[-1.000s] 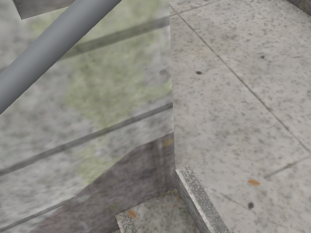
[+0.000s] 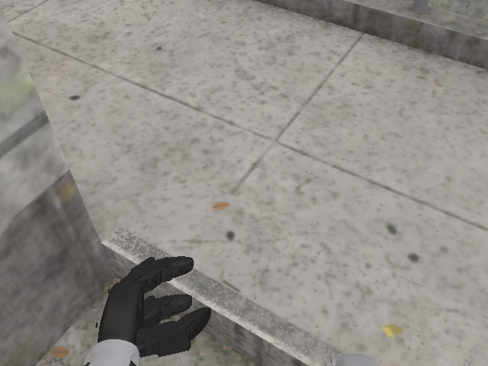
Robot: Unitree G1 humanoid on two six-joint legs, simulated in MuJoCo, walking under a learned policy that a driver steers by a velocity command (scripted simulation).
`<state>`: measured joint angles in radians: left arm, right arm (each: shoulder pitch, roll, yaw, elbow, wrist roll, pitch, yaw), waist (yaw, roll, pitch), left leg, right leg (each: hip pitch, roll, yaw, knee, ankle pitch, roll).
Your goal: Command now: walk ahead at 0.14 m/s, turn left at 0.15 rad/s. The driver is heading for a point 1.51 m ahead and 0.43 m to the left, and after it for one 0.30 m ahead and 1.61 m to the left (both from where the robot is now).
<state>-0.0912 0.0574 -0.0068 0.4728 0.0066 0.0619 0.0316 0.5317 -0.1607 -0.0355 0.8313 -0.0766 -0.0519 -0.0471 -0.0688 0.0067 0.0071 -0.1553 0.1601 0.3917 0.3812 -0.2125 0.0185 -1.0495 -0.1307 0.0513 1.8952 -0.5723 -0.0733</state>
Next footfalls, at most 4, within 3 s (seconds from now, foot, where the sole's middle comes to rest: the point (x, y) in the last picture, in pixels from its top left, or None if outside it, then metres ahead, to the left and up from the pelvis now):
0.08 right None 0.13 -0.18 -0.62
0.62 left None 0.05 0.08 -0.78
1.38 right None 0.22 -0.12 -0.62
1.82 left None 0.38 0.12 -0.62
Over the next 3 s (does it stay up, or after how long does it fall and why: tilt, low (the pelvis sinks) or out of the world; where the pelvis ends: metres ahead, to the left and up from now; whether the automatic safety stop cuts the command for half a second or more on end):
stays up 0.22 0.00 0.15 its command is cut before an obstacle after 0.9 s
